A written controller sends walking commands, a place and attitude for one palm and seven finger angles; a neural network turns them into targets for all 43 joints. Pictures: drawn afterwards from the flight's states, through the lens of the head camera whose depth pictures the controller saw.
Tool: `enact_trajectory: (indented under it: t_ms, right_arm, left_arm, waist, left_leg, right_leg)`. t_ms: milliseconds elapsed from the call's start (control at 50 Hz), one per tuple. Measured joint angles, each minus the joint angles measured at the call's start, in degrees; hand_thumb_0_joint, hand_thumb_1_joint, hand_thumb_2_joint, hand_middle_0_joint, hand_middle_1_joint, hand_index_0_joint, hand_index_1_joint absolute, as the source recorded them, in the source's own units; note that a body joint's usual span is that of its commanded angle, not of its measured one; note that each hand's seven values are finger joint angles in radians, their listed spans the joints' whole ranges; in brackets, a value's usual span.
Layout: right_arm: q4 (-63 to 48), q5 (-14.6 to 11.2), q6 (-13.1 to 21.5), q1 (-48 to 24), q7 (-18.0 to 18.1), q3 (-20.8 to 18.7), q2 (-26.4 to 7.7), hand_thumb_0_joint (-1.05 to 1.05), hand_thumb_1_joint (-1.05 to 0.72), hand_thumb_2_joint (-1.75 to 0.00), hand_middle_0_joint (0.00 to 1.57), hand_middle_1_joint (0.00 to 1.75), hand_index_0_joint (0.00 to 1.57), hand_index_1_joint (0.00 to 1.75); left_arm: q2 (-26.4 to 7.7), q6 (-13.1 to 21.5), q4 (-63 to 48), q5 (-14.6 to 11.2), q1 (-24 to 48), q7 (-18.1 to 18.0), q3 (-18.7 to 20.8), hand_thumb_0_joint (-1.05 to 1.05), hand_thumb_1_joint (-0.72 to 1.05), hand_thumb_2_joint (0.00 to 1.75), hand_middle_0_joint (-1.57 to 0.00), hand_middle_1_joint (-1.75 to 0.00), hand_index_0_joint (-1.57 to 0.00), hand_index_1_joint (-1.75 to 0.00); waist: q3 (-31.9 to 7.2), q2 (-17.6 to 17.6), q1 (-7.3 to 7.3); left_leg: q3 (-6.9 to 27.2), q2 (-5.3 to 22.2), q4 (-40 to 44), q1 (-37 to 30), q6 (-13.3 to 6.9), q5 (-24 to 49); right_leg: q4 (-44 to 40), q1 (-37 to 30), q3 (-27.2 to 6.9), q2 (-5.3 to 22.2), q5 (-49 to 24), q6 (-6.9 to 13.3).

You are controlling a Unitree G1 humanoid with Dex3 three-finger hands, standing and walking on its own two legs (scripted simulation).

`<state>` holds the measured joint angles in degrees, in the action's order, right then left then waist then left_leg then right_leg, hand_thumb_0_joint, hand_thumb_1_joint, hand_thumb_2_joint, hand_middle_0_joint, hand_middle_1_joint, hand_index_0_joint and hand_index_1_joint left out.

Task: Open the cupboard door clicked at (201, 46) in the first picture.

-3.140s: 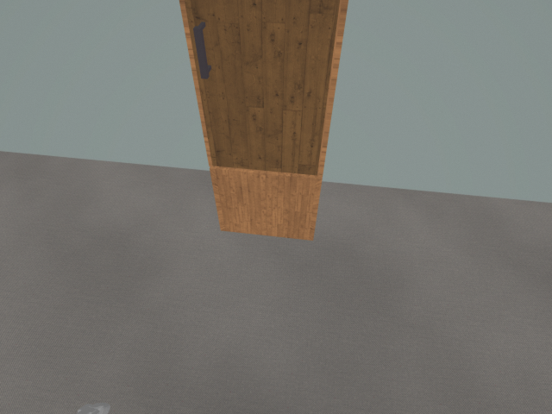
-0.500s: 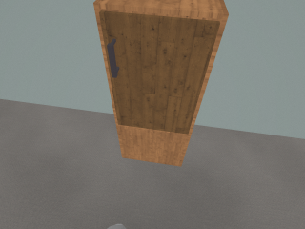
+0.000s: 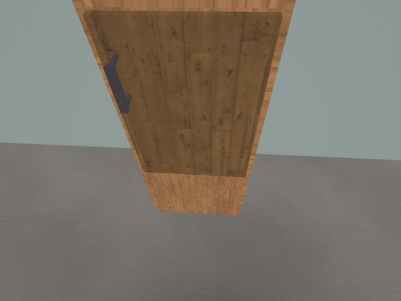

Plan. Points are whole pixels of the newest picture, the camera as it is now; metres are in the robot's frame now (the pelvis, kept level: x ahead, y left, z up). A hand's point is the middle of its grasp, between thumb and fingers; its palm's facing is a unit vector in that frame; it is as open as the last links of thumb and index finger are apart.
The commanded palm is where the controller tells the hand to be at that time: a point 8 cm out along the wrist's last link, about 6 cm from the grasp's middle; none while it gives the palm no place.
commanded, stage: come to a stop and stand still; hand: left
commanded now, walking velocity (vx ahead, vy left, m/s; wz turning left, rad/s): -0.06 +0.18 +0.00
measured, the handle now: (120, 85) +0.56 +0.23 +0.11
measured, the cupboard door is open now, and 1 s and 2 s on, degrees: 0 0 0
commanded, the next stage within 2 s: look again from close up in 0.60 s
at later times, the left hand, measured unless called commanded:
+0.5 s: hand out of the picture -0.02 +0.21 -0.17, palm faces +0.11 -0.97 -0.19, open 7.4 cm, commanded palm none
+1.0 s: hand out of the picture -0.03 +0.20 -0.15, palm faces +0.06 -0.97 -0.23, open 7.4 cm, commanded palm none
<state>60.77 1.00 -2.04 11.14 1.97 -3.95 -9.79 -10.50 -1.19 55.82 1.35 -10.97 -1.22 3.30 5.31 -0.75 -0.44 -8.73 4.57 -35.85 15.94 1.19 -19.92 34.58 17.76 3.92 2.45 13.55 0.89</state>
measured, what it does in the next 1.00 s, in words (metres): steps on the spot: left foot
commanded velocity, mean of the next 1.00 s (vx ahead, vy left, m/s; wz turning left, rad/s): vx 0.01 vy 0.03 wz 0.00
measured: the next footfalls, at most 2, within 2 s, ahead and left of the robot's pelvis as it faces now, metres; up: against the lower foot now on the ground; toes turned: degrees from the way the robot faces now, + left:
left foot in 0.38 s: -0.03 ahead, +0.14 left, +0.00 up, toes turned +3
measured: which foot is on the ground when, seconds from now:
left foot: up 0.00-0.36, down 0.38-1.00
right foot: down 0.00-1.00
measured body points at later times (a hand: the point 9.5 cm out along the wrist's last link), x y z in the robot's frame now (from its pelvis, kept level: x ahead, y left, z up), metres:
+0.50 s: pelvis -0.04 +0.02 +0.01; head -0.03 +0.03 +0.46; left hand -0.03 +0.26 -0.15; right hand +0.00 -0.21 -0.14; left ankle -0.07 +0.14 -0.73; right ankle +0.02 -0.10 -0.73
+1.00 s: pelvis -0.02 +0.03 +0.01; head -0.02 +0.00 +0.46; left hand -0.03 +0.25 -0.14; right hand -0.02 -0.18 -0.16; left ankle -0.07 +0.14 -0.73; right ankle +0.02 -0.10 -0.73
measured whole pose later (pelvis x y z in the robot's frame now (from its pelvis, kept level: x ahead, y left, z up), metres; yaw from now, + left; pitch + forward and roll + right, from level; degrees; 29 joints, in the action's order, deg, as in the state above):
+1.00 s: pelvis -0.02 +0.03 +0.01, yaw +1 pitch -1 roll +1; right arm 60.4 0.8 1.3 19.9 1.6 0.5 -8.8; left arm -7.4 0.9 64.5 0.5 -17.3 -1.3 -0.5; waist 0.0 -3.5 0.3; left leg -2.8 -0.4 -26.1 6.2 -0.5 -18.8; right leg 29.7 15.9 2.9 3.9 12.6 -1.0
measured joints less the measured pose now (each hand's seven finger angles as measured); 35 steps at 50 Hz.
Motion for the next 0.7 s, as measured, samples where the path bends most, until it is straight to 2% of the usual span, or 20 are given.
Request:
enact_trajectory:
  t_ms: [40,60,100,160,280,340,380,460,520,700]
  right_arm:
    - [-0.26,-0.32,-1.04,-0.37,0.03,-0.5,-0.96,0.0,-0.91,-0.9,0.2,0.3,0.2,0.3]
    - [-0.3,-0.35,-1.46,-0.55,0.06,-0.64,-1.28,0.0,-0.91,-0.9,0.2,0.3,0.2,0.3]
    - [-0.4,-0.3,-1.74,-0.72,-0.1,-0.73,-1.7,0.0,-0.91,-0.9,0.2,0.3,0.2,0.3]
    - [-0.69,-0.14,-1.76,-0.64,-0.54,-0.53,-1.87,0.0,-0.91,-0.9,0.2,0.3,0.19,0.3]
    - [-1.24,-0.22,-1.34,-0.1,-1.27,0.24,-1.35,0.0,-0.91,-0.9,0.2,0.3,0.19,0.3]
    - [-1.46,-0.32,-0.44,0.44,-1.27,0.78,-0.86,0.0,-0.91,-0.9,0.2,0.3,0.19,0.3]
    - [-1.67,-0.32,0.54,1.38,-1.17,1.18,-0.84,0.0,-0.91,-0.9,0.2,0.3,0.19,0.3]
    - [-0.39,0.12,0.85,3.07,-0.74,2.36,1.1,0.0,-0.91,-0.9,0.2,0.3,0.19,0.3]
    - [0.85,0.0,0.91,3.98,-0.28,2.9,1.68,0.01,-0.92,-0.9,0.2,0.3,0.2,0.3]
    - [3.11,-0.51,1.45,5.11,-0.42,3.36,1.7,0.01,-0.91,-0.9,0.2,0.3,0.2,0.3]
  left_arm:
    - [0.57,0.41,-0.01,0.01,1.07,-0.13,-0.52,0.0,0.91,0.9,-0.2,-0.29,-0.2,-0.29]
    - [0.84,0.49,-0.04,0.01,1.4,-0.22,-0.74,0.0,0.91,0.9,-0.2,-0.29,-0.2,-0.29]
    - [1.37,0.35,-0.14,-0.03,1.89,-0.51,-0.97,0.0,0.91,0.9,-0.2,-0.29,-0.2,-0.29]
    - [1.91,0.36,-0.38,-0.07,2.19,-0.68,-1.21,0.0,0.91,0.9,-0.2,-0.29,-0.2,-0.29]
    - [1.82,0.41,-0.38,0.13,1.45,-0.19,-1.22,0.0,0.91,0.9,-0.21,-0.29,-0.2,-0.29]
    - [1.18,0.09,0.47,0.01,0.35,-0.06,-0.97,0.0,0.91,0.9,-0.21,-0.3,-0.2,-0.29]
    - [0.91,-0.4,1.31,-0.37,-0.72,0.0,-0.83,0.0,0.91,0.9,-0.21,-0.3,-0.2,-0.29]
    - [-0.37,-1.56,3.76,-0.53,-2.35,0.2,-0.53,0.0,0.91,0.9,-0.2,-0.29,-0.2,-0.29]
    - [-0.69,-1.21,5.34,-0.42,-3.94,0.44,-0.94,0.0,0.91,0.9,-0.2,-0.29,-0.2,-0.29]
    - [1.38,-0.01,10.05,-0.7,-8.3,0.23,-2.56,0.0,0.91,0.9,-0.2,-0.29,-0.2,-0.29]
  waist:
    - [0.25,-1.55,-0.41]
    - [0.17,-1.88,-0.44]
    - [-0.1,-2.19,-0.41]
    - [-0.71,-1.86,-0.13]
    - [-2.04,-0.13,1.18]
    - [-2.89,0.79,1.72]
    - [-3.86,0.35,1.58]
    - [-4.52,2.67,1.79]
    - [-4.42,3.34,2.33]
    - [-4.41,1.13,2.17]
  left_leg:
    - [4.35,-1.34,-9.92,3.78,-0.05,-7.81]
    - [5.9,-2.28,-14.99,5.45,-0.01,-9.37]
    - [7.4,-3.43,-22.58,7.64,0.35,-8.89]
    - [7.89,-4.06,-25.23,7.93,1.16,-7.13]
    - [7.36,-3.32,-12.55,2.53,1.01,-6.23]
    - [6.84,-2.92,-1.98,-1.79,0.3,-2.99]
    - [7.38,-2.26,6.59,-5.22,-0.5,0.74]
    - [7.19,-3.52,8.17,-5.96,-0.63,2.41]
    - [6.71,-4.42,9.84,-7.26,-0.94,3.27]
    - [6.09,-3.84,11.77,-9.17,-1.16,3.48]
  right_leg:
    - [1.29,0.41,0.89,-0.53,2.85,1.03]
    - [1.04,0.35,1.07,-0.58,3.16,1.34]
    - [-0.43,-0.08,1.26,-0.66,2.32,1.52]
    - [-2.79,-0.59,1.31,-0.52,0.56,1.77]
    - [-6.21,-0.76,1.49,0.18,-2.25,1.44]
    - [-6.48,-0.12,1.59,0.32,-3.07,0.85]
    - [-5.29,0.96,2.14,-0.22,-2.86,0.16]
    - [-5.06,0.64,0.94,0.54,-0.78,-1.13]
    - [-6.8,-0.47,-0.13,0.99,-3.88,-1.33]
    - [-10.34,-2.87,-0.58,0.15,-5.14,-1.55]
